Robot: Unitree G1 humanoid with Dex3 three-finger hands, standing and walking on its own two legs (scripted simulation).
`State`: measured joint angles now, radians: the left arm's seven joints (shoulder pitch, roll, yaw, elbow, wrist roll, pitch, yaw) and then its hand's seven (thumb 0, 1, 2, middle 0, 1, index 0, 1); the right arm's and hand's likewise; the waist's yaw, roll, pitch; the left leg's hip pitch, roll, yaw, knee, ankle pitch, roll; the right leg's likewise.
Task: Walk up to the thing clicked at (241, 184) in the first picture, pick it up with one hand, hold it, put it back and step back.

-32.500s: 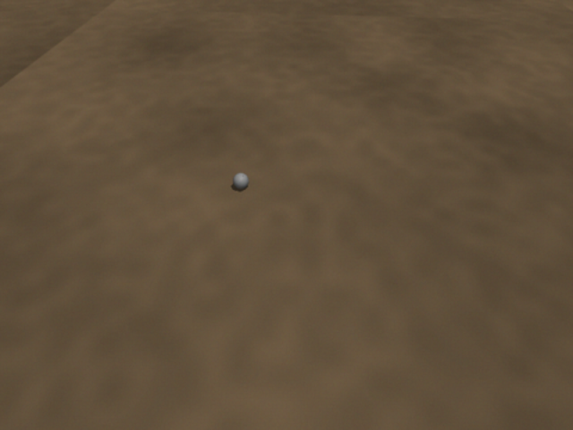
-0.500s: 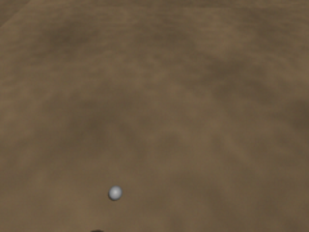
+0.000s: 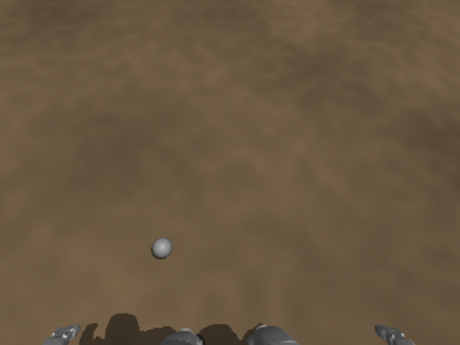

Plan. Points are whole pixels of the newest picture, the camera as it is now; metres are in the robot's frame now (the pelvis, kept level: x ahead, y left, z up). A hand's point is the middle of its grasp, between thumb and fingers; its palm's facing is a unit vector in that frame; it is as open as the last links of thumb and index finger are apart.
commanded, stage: step back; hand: left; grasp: from above
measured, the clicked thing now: (162, 247) +0.52 +0.24 -0.72
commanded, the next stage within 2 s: none
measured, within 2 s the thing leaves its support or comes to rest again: neither
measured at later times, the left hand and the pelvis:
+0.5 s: hand out of the picture +0.00 +0.26 -0.14, palm faces +0.05 -0.92 -0.38, open 7.4 cm; pelvis -0.13 -0.01 -0.01, yaw +4 degrees
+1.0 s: hand out of the picture -0.23 +0.22 -0.14, palm faces -0.01 -0.91 -0.41, open 7.4 cm; pelvis -0.30 -0.05 +0.00, yaw -1 degrees
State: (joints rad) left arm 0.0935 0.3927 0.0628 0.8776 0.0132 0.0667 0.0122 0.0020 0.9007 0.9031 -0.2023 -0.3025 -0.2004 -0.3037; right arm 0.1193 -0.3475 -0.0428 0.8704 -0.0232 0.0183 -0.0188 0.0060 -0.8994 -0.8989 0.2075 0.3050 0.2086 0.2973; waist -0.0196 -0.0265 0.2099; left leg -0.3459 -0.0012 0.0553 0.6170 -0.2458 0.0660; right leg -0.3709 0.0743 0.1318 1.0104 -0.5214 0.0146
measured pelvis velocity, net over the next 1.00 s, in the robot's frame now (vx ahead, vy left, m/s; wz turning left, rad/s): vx -0.30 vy -0.05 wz -0.02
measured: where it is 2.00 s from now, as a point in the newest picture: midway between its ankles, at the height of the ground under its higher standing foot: outside the picture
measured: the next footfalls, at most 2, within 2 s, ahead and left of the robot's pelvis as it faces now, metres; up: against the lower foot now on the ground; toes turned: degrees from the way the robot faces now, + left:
right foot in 0.12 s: -0.02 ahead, -0.14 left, +0.00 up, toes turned +2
left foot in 0.48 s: -0.10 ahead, +0.09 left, +0.00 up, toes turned +1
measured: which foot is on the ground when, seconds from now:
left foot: down 0.00-0.16, up 0.18-0.46, down 0.48-0.92, up 0.94-1.00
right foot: up 0.00-0.10, down 0.12-0.50, up 0.52-0.86, down 0.88-1.00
